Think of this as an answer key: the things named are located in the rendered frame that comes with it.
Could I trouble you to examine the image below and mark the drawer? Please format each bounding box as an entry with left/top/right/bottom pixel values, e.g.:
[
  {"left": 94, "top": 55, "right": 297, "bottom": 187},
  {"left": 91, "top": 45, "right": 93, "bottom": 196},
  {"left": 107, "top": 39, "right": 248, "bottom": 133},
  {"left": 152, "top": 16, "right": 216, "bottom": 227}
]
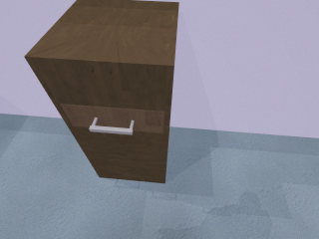
[{"left": 60, "top": 104, "right": 165, "bottom": 133}]

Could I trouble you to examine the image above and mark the handle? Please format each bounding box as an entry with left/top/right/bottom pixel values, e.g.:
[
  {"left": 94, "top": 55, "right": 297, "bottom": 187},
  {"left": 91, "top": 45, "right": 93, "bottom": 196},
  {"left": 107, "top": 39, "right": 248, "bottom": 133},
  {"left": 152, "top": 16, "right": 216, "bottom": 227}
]
[{"left": 89, "top": 118, "right": 135, "bottom": 135}]

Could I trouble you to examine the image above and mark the cabinet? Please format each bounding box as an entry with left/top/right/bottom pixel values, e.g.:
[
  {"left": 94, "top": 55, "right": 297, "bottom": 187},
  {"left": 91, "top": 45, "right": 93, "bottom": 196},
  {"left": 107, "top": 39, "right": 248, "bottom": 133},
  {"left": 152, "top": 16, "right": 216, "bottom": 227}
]
[{"left": 24, "top": 0, "right": 179, "bottom": 184}]

